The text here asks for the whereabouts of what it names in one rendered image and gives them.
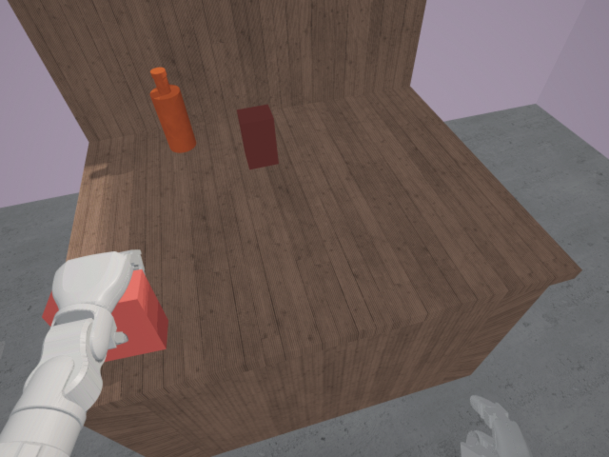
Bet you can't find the left robot forearm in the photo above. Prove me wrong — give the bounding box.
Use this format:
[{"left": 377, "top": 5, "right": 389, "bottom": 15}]
[{"left": 0, "top": 304, "right": 113, "bottom": 457}]

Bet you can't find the left robot hand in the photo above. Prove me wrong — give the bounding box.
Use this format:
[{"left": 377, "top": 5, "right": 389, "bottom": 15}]
[{"left": 52, "top": 249, "right": 146, "bottom": 349}]

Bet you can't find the sponge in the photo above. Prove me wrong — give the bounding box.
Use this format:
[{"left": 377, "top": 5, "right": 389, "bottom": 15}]
[{"left": 42, "top": 269, "right": 168, "bottom": 362}]

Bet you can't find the table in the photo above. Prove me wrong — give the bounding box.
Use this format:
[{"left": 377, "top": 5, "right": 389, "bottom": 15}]
[{"left": 8, "top": 0, "right": 582, "bottom": 457}]

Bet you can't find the right robot hand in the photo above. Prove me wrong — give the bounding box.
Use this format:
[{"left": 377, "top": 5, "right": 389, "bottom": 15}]
[{"left": 461, "top": 395, "right": 533, "bottom": 457}]

